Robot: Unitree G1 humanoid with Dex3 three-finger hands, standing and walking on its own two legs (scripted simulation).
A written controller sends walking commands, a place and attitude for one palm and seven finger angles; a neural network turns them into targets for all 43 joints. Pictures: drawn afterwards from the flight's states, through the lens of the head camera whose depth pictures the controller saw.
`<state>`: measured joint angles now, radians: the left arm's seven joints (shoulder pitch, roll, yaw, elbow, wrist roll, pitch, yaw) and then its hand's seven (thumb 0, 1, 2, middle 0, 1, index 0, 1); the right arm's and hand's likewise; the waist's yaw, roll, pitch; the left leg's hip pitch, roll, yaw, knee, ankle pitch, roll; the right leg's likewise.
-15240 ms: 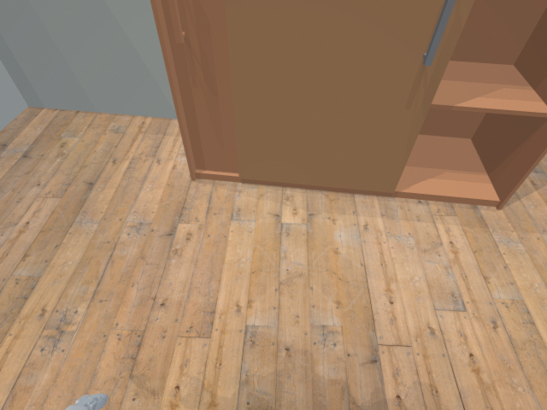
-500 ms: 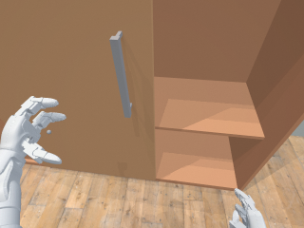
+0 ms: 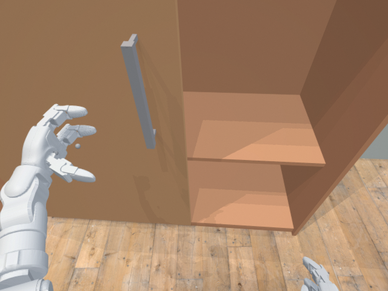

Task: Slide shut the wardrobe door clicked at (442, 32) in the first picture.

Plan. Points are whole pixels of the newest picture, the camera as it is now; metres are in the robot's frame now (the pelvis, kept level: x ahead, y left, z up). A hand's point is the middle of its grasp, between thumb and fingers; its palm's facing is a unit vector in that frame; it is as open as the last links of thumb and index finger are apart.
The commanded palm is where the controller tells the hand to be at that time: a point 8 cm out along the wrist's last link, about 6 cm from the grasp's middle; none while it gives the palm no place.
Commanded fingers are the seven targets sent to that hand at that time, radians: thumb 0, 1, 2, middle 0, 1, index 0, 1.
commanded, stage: move the hooked fingers beside the handle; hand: left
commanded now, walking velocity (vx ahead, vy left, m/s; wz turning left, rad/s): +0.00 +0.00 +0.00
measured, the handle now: (143, 99) +0.53 +0.15 +0.12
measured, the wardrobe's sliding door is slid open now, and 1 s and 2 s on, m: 0.53 0.53 0.53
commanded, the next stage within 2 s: feel for the door with the fingertips in 1.72 s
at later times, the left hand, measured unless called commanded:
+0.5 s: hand (95, 123) +0.42 +0.24 +0.13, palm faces +0.00 -1.00 -0.01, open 13.9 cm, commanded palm +0.40 +0.28 +0.13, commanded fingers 0.00 -0.50 0.30 -0.30 -1.20 -0.30 -1.20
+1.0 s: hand (113, 106) +0.48 +0.21 +0.13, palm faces -0.01 -1.00 +0.00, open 13.9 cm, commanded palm +0.46 +0.26 +0.12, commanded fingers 0.00 -0.50 0.30 -0.30 -1.20 -0.30 -1.20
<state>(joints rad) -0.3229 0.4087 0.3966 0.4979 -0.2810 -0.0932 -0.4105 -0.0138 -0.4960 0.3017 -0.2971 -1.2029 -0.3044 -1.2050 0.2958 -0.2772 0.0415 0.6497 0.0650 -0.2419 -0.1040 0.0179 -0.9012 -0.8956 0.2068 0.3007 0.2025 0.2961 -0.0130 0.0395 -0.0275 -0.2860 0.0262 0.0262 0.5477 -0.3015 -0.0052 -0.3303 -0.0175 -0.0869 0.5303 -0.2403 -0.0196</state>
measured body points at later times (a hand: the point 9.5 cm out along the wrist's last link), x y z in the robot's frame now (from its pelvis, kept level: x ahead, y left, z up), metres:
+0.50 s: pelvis +0.00 +0.01 +0.00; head +0.04 +0.00 +0.44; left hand +0.41 +0.29 +0.13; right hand +0.09 -0.26 -0.11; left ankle -0.01 +0.12 -0.73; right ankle +0.02 -0.11 -0.73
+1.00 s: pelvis +0.01 +0.02 -0.01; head +0.07 +0.02 +0.44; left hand +0.48 +0.27 +0.13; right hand +0.02 -0.25 -0.12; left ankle -0.01 +0.12 -0.73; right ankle +0.02 -0.11 -0.73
